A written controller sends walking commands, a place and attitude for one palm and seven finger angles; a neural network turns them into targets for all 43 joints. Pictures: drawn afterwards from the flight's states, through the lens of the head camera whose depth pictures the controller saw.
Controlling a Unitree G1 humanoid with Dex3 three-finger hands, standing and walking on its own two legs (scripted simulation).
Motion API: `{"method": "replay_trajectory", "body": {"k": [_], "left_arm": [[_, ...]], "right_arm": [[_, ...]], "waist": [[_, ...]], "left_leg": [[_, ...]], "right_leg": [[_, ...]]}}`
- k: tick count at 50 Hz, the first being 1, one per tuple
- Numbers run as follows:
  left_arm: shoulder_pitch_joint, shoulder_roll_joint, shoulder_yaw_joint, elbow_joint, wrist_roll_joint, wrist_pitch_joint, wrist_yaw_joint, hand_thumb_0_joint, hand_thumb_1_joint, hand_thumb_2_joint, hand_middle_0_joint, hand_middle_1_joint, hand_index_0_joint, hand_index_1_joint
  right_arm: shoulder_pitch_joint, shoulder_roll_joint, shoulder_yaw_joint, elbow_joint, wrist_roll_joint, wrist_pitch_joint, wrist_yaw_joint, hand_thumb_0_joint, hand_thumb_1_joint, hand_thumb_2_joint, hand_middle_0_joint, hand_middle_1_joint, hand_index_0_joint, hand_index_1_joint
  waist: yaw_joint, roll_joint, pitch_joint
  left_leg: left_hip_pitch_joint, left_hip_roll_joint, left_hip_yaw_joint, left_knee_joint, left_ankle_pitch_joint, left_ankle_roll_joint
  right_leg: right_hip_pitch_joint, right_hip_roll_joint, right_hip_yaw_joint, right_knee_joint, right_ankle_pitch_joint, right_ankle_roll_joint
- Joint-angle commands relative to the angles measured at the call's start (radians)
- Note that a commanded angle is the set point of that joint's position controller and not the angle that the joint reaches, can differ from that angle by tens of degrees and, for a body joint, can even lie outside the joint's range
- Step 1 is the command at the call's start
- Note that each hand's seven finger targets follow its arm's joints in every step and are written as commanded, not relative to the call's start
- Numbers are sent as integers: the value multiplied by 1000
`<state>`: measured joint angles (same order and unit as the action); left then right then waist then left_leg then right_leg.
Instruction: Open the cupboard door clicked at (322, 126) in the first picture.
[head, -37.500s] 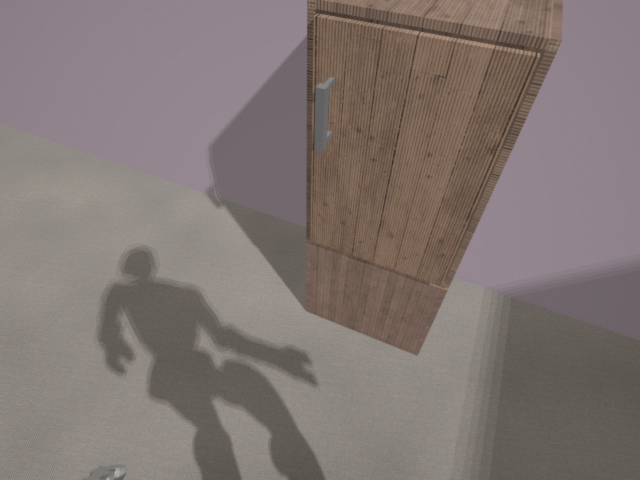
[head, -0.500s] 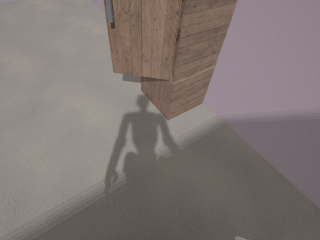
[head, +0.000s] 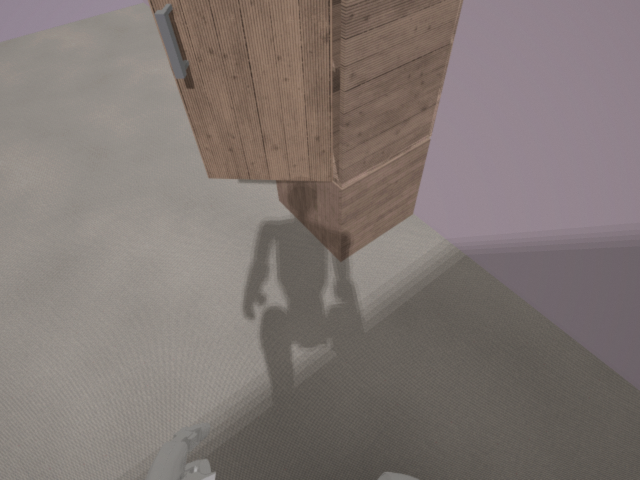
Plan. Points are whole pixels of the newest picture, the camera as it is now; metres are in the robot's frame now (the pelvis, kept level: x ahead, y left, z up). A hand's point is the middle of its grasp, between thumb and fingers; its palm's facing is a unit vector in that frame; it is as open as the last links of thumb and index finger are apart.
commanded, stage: take the last steps up to it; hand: left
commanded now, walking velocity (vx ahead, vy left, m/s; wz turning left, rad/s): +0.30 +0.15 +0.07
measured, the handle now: (174, 41) +0.94 +0.32 +0.09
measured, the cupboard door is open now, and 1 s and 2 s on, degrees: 48 48 48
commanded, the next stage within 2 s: come to a stop and stand still in 0.82 s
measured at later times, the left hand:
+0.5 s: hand out of the picture +0.07 +0.23 -0.17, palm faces +0.18 -0.97 -0.13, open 7.3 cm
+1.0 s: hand (177, 286) +0.46 +0.28 -0.15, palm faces -0.06 -0.98 -0.20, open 7.4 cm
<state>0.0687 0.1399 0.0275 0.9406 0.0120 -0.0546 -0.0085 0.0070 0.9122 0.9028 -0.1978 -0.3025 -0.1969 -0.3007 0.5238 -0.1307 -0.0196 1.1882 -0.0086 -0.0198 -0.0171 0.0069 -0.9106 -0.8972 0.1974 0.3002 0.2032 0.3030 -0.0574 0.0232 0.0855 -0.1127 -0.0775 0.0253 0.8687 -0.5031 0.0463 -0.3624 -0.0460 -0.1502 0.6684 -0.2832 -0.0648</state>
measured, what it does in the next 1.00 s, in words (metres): walks ahead: left foot, then right foot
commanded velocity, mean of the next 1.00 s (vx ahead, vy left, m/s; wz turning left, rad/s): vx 0.19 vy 0.08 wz -0.05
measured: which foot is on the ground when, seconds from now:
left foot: up 0.00-0.44, down 0.46-1.00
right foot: down 0.00-0.46, up 0.48-0.96, down 0.98-1.00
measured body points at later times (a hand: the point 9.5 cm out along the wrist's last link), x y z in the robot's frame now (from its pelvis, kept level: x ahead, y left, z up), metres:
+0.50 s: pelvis +0.18 +0.09 +0.00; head +0.22 +0.11 +0.45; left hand +0.06 +0.29 -0.16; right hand +0.33 -0.13 -0.13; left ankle +0.24 +0.19 -0.72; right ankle +0.05 -0.08 -0.70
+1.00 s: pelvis +0.34 +0.11 +0.01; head +0.37 +0.10 +0.46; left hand +0.47 +0.33 -0.13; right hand +0.24 -0.09 -0.15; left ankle +0.24 +0.19 -0.72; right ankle +0.37 +0.02 -0.72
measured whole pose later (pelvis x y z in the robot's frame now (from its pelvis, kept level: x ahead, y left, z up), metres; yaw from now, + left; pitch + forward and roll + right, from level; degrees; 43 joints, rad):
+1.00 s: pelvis +0.34 +0.11 +0.01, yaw -3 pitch +0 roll +1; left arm 0.11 0.16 0.04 0.98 0.02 -0.03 0.00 0.01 0.91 0.90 -0.19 -0.30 -0.19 -0.30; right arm 0.43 -0.13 -0.01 1.14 -0.02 -0.04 -0.03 0.00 -0.91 -0.90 0.20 0.30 0.20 0.30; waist -0.04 0.00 0.06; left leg -0.05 -0.01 0.21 0.48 -0.41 0.03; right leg -0.35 -0.04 -0.10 0.60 -0.22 -0.03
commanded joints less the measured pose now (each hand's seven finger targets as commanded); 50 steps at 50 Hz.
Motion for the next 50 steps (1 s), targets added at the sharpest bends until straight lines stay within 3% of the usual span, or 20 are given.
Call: {"method": "replay_trajectory", "body": {"k": [1,3,6,9,13,19,21,22,23,24,25,26,29,32,40,44,46,48,49,50], "left_arm": [[238,145,48,50,-5,0,32,0,900,900,-200,-300,-200,-300],[206,75,23,54,-1,-17,26,0,900,900,-200,-300,-200,-300],[239,83,28,80,1,-33,24,0,900,900,-200,-300,-200,-300],[277,94,36,94,3,-44,20,0,900,900,-200,-300,-200,-300],[311,127,36,118,8,-45,17,0,900,900,-200,-300,-200,-300],[360,174,44,153,18,-26,26,0,900,900,-200,-300,-200,-300],[328,181,50,148,15,-20,27,0,900,900,-200,-300,-200,-300],[335,158,43,142,11,-18,23,0,900,900,-200,-300,-200,-300],[391,94,34,127,-1,-16,14,0,900,900,-200,-300,-200,-300],[327,83,26,94,1,-16,19,0,900,900,-200,-300,-200,-300],[265,95,30,75,-1,-14,25,0,900,900,-200,-300,-200,-300],[223,77,28,77,1,-7,25,0,900,900,-200,-300,-200,-300],[258,50,36,108,11,20,10,0,900,900,-200,-300,-200,-300],[300,36,39,115,11,38,9,0,900,900,-200,-300,-200,-300],[128,52,36,30,9,45,4,0,900,900,-200,-300,-200,-300],[57,43,20,-2,9,38,5,0,900,900,-200,-300,-200,-300],[84,52,19,1,10,29,7,0,900,900,-200,-300,-200,-300],[237,80,22,53,10,13,16,0,900,900,-200,-300,-200,-300],[346,146,37,88,8,1,31,0,900,900,-200,-300,-200,-300],[392,225,48,110,-1,-2,42,0,900,900,-200,-300,-200,-300]], "right_arm": [[-134,-78,-38,-118,-8,-9,8,0,-900,-900,200,300,200,300],[-76,-26,-29,-98,-16,19,21,0,-900,-900,200,300,200,300],[-60,-23,-34,-85,-19,27,28,0,-900,-900,200,300,200,300],[-156,-29,-39,-126,-19,28,35,0,-900,-900,200,300,200,300],[-305,-49,-38,-185,-16,19,50,0,-900,-900,200,300,200,300],[-442,-71,-32,-243,-11,-9,62,0,-900,-900,200,300,200,300],[-293,-112,-42,-206,-16,-24,49,0,-900,-900,200,300,200,300],[-149,-180,-56,-164,-21,-32,38,0,-900,-900,200,300,200,300],[-37,-298,-85,-143,-32,-38,23,0,-900,-900,200,300,200,300],[23,-323,-89,-133,-20,-26,6,0,-900,-900,200,300,200,300],[-32,-299,-82,-146,-19,-22,2,0,-900,-900,200,300,200,300],[-108,-254,-69,-162,-18,-32,-5,0,-900,-900,200,300,200,300],[-203,-148,-35,-190,-17,-47,-12,0,-900,-900,200,300,200,300],[-199,-127,-29,-179,-13,-57,-12,0,-900,-900,200,300,200,300],[-127,-132,-27,-150,-22,-54,-12,0,-900,-900,200,300,200,300],[-68,-138,-23,-111,-29,-46,-14,0,-900,-900,200,300,200,300],[-66,-141,-18,-96,-29,-40,-16,0,-900,-900,200,300,200,300],[-81,-134,-13,-93,-12,-36,-20,0,-900,-900,200,300,200,300],[-88,-113,-15,-108,2,-35,-21,0,-900,-900,200,300,200,300],[-82,-100,-13,-128,15,-20,-18,0,-900,-900,200,300,200,300]], "waist": [[103,-88,61],[48,-153,81],[30,-132,-1],[50,-131,-10],[76,-156,26],[110,-210,27],[25,-154,-44],[-29,-32,-157],[-52,237,-289],[-76,286,-327],[-49,180,-252],[-29,179,-184],[45,71,-33],[85,71,-48],[70,20,6],[41,45,-12],[54,45,-29],[121,-1,-112],[146,-95,-206],[136,-196,-240]], "left_leg": [[-494,149,-103,422,158,-25],[-423,164,-72,366,261,-48],[-431,175,-28,262,325,-80],[-487,191,-7,173,373,-100],[-499,190,27,-2,393,-105],[-359,129,73,-260,275,-63],[-92,80,107,-402,306,-42],[132,129,79,-422,351,-24],[368,380,-239,-411,508,68],[406,465,-352,-489,681,138],[290,472,-300,-511,664,152],[175,446,-261,-542,651,142],[-30,369,-112,-623,608,102],[-40,343,-42,-669,615,95],[27,349,-2,-669,762,123],[84,349,28,-599,858,114],[91,338,40,-515,928,95],[23,271,75,-325,969,25],[-157,197,100,-173,761,-32],[-292,87,108,18,70,-81]], "right_leg": [[193,-388,449,-458,60,-89],[42,-295,251,-501,75,-26],[121,-255,149,-500,189,-20],[190,-254,112,-483,336,-32],[228,-266,89,-479,359,-40],[296,-304,104,-390,429,-29],[219,-261,46,-205,497,-1],[145,-197,1,13,407,24],[-100,-44,-60,296,-84,70],[-218,-2,44,523,-324,54],[-246,-47,105,632,-291,31],[-273,-72,126,673,-208,37],[-221,-101,147,622,-62,52],[-211,-88,140,565,8,65],[-229,-72,115,267,73,59],[-134,-37,62,74,24,38],[-37,-3,40,-30,8,26],[226,5,54,-191,275,23],[466,-139,242,-145,769,-37],[562,-374,422,-175,1240,-174]]}}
